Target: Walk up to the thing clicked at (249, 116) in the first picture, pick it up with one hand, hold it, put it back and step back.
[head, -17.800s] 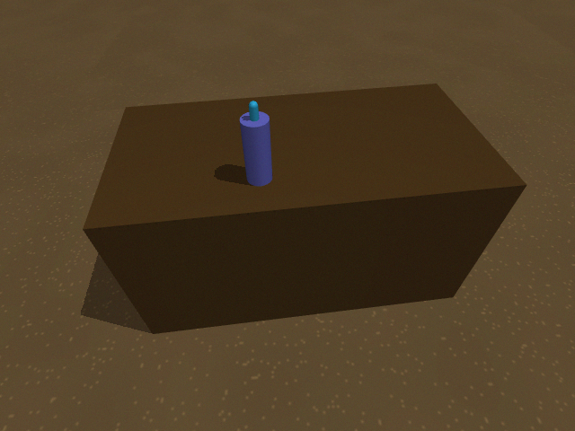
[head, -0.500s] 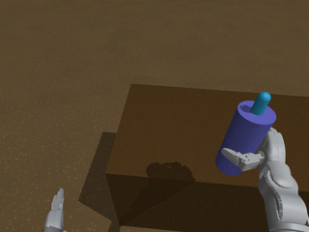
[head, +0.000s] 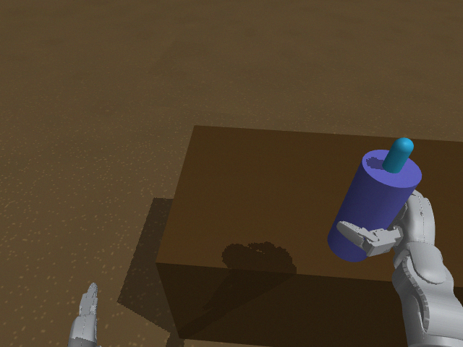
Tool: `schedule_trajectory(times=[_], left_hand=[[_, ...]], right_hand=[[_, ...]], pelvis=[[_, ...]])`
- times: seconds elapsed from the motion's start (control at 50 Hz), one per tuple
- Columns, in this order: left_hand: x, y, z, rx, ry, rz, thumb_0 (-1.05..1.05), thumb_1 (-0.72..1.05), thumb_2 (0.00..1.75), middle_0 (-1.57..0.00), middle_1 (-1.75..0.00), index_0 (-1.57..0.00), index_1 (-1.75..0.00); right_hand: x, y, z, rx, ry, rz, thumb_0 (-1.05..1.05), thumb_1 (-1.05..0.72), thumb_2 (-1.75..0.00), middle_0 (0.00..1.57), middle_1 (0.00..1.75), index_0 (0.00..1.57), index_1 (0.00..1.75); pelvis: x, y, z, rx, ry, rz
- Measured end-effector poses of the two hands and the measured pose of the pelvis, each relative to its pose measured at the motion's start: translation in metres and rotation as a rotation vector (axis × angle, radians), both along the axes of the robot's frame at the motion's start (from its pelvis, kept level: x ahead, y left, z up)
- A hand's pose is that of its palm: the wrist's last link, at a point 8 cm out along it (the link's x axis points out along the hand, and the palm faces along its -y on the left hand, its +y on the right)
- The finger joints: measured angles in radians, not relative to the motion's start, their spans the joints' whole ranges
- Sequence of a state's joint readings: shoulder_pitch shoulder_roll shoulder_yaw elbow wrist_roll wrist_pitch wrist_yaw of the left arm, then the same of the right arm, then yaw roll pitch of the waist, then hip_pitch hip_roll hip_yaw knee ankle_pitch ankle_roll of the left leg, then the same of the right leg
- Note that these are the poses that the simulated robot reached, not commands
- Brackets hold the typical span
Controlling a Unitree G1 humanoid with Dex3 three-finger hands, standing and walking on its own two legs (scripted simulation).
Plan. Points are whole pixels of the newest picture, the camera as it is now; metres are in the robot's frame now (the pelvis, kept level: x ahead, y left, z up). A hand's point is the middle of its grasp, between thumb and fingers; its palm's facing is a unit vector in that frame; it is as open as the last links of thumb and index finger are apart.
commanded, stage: hold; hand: right
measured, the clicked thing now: (371, 201) +0.32 -0.17 +0.15
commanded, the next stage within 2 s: crouch in 0.74 s
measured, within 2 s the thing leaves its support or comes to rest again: neither
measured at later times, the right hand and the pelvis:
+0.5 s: hand (368, 218) +0.32 -0.18 +0.12, palm faces +0.22 +0.97 -0.04, open 10.5 cm; pelvis +0.00 +0.00 +0.00, yaw +0 degrees
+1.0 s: hand (365, 211) +0.33 -0.18 +0.12, palm faces +0.20 +0.98 -0.03, open 10.5 cm; pelvis +0.00 +0.00 +0.00, yaw +0 degrees
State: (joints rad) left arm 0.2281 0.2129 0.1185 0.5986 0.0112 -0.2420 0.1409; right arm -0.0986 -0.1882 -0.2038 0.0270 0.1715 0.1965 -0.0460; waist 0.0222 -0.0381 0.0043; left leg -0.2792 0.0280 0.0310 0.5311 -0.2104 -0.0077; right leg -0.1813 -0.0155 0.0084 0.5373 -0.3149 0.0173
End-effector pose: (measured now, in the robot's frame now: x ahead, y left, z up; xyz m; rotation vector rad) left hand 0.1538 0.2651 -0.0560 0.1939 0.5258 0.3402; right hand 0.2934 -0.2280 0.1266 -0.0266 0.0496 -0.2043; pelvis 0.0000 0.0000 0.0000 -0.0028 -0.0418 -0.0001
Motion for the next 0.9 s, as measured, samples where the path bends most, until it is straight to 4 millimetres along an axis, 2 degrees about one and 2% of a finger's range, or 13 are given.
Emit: schedule_trajectory(times=[0.14,0.28,0.36,0.5,0.6,0.7,0.9], left_hand=[[-0.007,0.000,-0.007,-0.005,0.043,-0.003,-0.01,-0.56,0.07,-0.05,-0.05,-0.05,-0.05],[0.004,-0.006,0.000,-0.021,-0.009,-0.018,-0.01,-0.56,0.07,-0.05,-0.05,-0.05,-0.05],[0.004,-0.003,0.007,-0.011,-0.034,-0.016,-0.01,-0.55,0.07,-0.05,-0.05,-0.05,-0.05],[-0.008,0.005,-0.001,0.007,0.024,-0.003,-0.01,-0.55,0.07,-0.05,-0.05,-0.05,-0.05],[-0.004,0.001,-0.004,0.002,0.027,-0.016,-0.01,-0.56,0.07,-0.05,-0.05,-0.05,-0.05],[0.003,-0.005,0.003,-0.014,-0.025,-0.022,-0.01,-0.55,0.07,-0.05,-0.05,-0.05,-0.05],[-0.012,0.004,-0.005,-0.004,0.035,0.003,-0.01,-0.55,0.07,-0.05,-0.05,-0.05,-0.05]], right_hand=[[0.004,0.002,0.004,-0.008,-0.006,0.005,-0.02,0.49,-1.05,0.70,1.06,0.74,1.09],[0.003,0.011,-0.003,0.006,0.031,0.031,-0.02,0.49,-1.05,0.70,1.06,0.74,1.09],[-0.001,0.006,-0.008,0.012,0.035,0.010,-0.02,0.49,-1.05,0.70,1.06,0.74,1.09],[-0.005,-0.001,-0.006,-0.009,0.014,-0.021,-0.02,0.49,-1.05,0.70,1.06,0.74,1.09],[-0.001,0.007,-0.005,-0.010,0.021,0.010,-0.02,0.49,-1.05,0.70,1.06,0.74,1.09],[-0.002,0.013,-0.005,-0.003,0.030,0.034,-0.02,0.49,-1.05,0.70,1.06,0.74,1.08],[-0.001,-0.002,0.001,-0.012,-0.006,-0.019,-0.02,0.50,-1.05,0.70,1.05,0.74,1.08]], pelvis=[[0.001,-0.002,0.000,0.001,0.006,0.003],[0.001,-0.001,0.001,0.000,0.002,0.005],[0.001,0.001,0.001,-0.001,-0.002,0.006],[-0.001,0.001,0.000,0.000,-0.001,0.001],[-0.003,0.000,0.000,0.001,0.004,0.004],[-0.002,0.001,0.001,0.000,-0.001,0.004],[-0.003,0.000,0.000,-0.001,0.000,0.004]])
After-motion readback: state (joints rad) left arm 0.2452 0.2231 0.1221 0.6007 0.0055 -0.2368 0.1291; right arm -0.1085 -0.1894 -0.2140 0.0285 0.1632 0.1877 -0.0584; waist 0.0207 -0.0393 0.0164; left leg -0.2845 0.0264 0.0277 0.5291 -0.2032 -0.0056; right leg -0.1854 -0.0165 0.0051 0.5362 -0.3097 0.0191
